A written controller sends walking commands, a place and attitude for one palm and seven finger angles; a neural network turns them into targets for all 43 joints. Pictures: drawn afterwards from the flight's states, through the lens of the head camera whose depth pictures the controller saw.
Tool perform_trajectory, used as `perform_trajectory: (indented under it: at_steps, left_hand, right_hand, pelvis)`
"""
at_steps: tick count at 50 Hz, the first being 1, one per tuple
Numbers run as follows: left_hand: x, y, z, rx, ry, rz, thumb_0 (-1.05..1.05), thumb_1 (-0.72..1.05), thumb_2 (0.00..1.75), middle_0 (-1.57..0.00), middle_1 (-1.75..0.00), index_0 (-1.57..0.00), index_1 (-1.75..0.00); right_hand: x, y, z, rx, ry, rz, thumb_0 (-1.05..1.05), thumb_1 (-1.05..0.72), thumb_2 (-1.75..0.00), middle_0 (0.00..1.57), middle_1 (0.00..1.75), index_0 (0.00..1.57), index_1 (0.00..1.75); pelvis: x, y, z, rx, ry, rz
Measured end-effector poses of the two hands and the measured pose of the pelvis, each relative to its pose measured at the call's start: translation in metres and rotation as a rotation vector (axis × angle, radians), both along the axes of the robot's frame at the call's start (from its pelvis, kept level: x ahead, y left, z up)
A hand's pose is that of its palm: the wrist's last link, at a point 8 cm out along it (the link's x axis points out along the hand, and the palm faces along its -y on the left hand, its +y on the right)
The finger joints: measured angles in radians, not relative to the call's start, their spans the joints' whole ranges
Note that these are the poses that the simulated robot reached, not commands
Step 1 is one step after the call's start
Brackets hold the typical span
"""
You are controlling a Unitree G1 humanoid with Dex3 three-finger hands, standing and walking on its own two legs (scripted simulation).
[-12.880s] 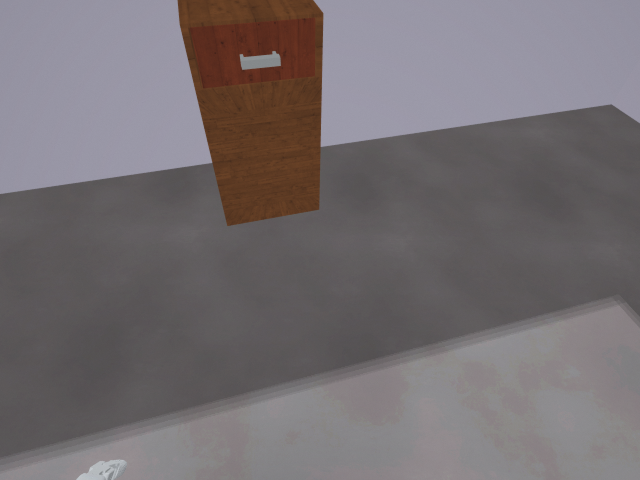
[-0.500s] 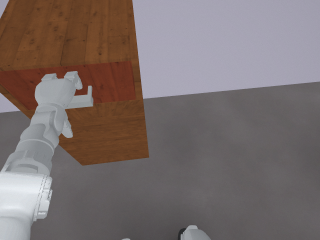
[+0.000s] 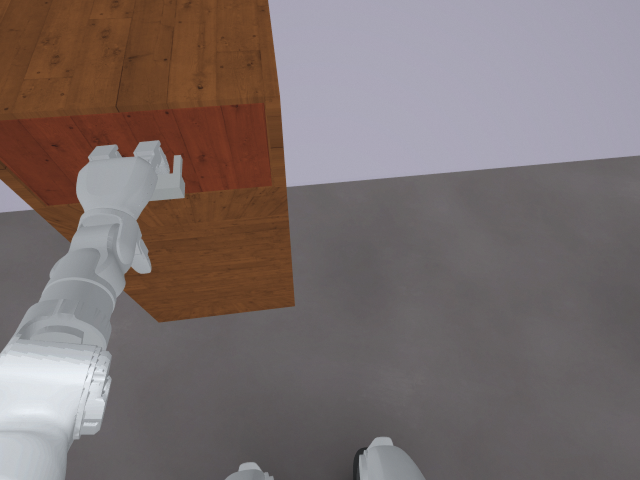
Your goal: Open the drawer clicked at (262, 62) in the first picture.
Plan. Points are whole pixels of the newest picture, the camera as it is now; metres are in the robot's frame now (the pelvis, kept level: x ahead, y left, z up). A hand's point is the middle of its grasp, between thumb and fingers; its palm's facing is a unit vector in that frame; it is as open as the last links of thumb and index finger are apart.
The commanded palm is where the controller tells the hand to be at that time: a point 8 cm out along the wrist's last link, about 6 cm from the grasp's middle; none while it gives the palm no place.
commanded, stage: lower the fingers behind the handle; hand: left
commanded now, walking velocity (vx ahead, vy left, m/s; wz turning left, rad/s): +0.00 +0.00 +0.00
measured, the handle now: (141, 176) +0.53 +0.23 +0.00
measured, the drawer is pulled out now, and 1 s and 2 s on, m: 0.00 0.00 0.01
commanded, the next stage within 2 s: close the thumb around the handle in 0.86 s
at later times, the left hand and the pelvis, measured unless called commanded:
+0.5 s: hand (146, 217) +0.48 +0.23 -0.02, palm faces -0.06 -0.01 -1.00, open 13.8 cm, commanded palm +0.46 +0.22 +0.03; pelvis -0.01 -0.01 -0.02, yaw +0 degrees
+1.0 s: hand (146, 217) +0.48 +0.23 -0.02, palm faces -0.07 -0.01 -1.00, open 13.8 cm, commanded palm +0.46 +0.23 +0.03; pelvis -0.02 -0.01 -0.02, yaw +0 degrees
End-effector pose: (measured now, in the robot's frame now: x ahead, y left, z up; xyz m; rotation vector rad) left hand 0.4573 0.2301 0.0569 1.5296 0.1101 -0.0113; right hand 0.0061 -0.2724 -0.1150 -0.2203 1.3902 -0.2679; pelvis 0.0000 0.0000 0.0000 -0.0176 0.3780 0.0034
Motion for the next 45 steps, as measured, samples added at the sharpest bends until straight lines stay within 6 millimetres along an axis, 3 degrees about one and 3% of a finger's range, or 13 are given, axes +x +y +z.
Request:
perform_trajectory:
  at_steps: [16, 30, 45]
  left_hand:
    - [0.0, -0.007, -0.021, 0.017, 0.0, 0.022, 0.0, -0.49, 0.3, -0.32, -1.2, -0.32, -1.2]
    - [0.0, -0.007, -0.024, 0.034, -0.011, 0.031, 0.0, -0.49, 0.3, -0.3, -1.2, -0.32, -1.2]
    - [0.002, -0.006, -0.024, 0.034, -0.003, 0.024, 0.0, -0.49, 0.3, -0.3, -1.2, -0.31, -1.2]
  right_hand:
    - [-0.014, 0.001, -0.015, 0.021, 0.036, -0.003, 0.0, -0.9, -0.9, 0.21, 0.3, 0.2, 0.3]
    - [-0.016, -0.011, -0.021, 0.001, 0.032, 0.006, 0.0, -0.9, -0.9, 0.2, 0.3, 0.2, 0.3]
    - [-0.019, -0.009, -0.023, -0.002, 0.016, 0.013, 0.0, -0.9, -0.9, 0.2, 0.3, 0.2, 0.3]
  pelvis:
    - [-0.005, -0.003, -0.011, 0.002, 0.03, -0.003]
    - [-0.011, -0.008, -0.019, 0.005, 0.048, 0.0]
    - [-0.016, -0.008, -0.022, 0.004, 0.053, 0.002]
